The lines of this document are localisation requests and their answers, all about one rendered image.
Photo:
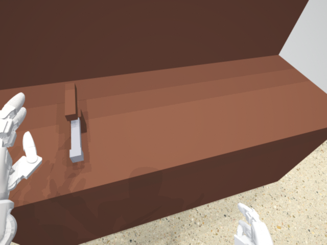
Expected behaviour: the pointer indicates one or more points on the counter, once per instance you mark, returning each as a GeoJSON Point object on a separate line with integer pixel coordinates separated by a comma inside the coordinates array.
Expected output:
{"type": "Point", "coordinates": [181, 103]}

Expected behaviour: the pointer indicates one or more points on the tap lever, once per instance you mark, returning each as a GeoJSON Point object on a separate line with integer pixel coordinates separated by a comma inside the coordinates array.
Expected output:
{"type": "Point", "coordinates": [76, 153]}

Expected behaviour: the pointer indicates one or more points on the robot right hand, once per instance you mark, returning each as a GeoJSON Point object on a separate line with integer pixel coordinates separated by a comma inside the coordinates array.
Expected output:
{"type": "Point", "coordinates": [256, 234]}

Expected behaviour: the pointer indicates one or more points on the robot left hand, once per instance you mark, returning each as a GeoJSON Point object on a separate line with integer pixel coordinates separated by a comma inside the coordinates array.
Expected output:
{"type": "Point", "coordinates": [11, 116]}

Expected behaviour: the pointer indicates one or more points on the left robot forearm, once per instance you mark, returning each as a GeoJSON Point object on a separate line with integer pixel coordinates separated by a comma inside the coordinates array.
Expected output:
{"type": "Point", "coordinates": [8, 224]}

